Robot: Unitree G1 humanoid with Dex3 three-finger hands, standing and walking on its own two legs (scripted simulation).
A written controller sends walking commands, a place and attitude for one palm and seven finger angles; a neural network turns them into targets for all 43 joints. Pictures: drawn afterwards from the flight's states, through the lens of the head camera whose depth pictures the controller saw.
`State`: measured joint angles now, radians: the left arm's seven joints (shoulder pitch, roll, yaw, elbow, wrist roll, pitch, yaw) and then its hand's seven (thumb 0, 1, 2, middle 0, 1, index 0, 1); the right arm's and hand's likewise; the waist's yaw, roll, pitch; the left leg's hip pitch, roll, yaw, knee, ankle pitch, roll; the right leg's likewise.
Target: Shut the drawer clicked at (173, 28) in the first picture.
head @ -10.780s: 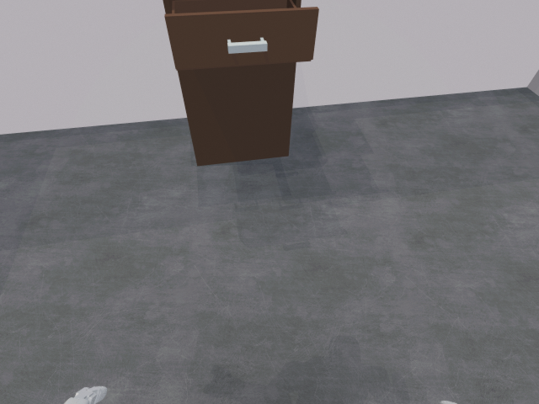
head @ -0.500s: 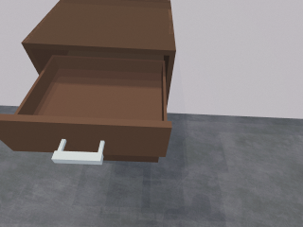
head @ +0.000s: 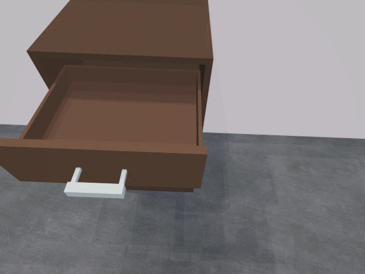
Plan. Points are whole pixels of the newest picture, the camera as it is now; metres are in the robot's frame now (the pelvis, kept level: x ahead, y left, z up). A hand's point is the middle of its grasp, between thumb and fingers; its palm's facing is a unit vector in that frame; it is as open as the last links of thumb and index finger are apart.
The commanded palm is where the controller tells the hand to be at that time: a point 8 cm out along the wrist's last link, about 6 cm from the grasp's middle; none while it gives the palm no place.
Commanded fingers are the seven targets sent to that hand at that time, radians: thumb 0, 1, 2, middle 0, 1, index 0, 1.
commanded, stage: come to a stop and stand still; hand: left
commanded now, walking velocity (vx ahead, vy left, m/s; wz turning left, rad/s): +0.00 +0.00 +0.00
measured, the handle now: (98, 181) +0.29 +0.21 +0.02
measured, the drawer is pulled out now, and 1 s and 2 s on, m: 0.30 0.30 0.30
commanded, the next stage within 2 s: look again from close up in 0.30 s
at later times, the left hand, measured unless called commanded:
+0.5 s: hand out of the picture +0.00 +0.20 -0.17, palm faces +0.00 -0.97 -0.25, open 7.4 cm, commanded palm none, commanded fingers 0.00 0.90 0.90 -0.20 -0.30 -0.20 -0.30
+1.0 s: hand out of the picture +0.05 +0.17 -0.16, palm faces +0.05 -0.97 -0.23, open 7.3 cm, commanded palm +0.10 +0.22 -0.06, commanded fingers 0.00 0.90 0.90 -0.26 -0.37 -0.26 -0.37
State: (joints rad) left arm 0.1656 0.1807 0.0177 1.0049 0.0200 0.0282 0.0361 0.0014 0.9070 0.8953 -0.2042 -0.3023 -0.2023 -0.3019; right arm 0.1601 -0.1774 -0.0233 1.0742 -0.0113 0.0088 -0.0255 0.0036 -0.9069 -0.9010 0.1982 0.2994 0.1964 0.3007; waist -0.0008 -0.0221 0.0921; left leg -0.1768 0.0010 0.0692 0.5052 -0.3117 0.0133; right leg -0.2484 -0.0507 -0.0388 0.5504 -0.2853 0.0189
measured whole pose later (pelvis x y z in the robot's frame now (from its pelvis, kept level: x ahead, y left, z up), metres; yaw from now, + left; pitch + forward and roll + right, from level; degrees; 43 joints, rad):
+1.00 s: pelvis +0.01 -0.01 +0.00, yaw -1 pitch -1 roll +0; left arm 0.29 0.16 0.01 0.93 -0.02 0.04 0.04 0.01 0.92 0.90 -0.21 -0.30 -0.21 -0.30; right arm 0.29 -0.17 0.02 1.05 0.00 -0.02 -0.03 0.01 -0.91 -0.90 0.20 0.30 0.20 0.30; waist -0.01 0.02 0.05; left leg -0.16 0.03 0.07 0.48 -0.31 -0.01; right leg -0.23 -0.02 -0.04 0.52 -0.27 0.00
